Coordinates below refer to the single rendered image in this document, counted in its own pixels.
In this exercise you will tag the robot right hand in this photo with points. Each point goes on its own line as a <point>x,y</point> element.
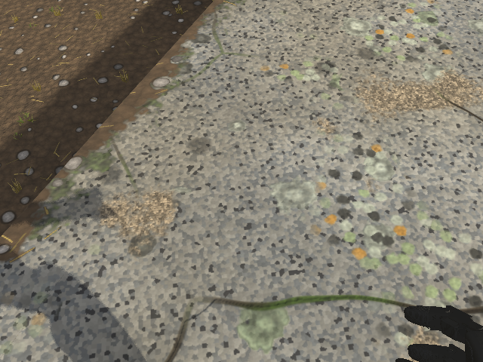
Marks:
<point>452,322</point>

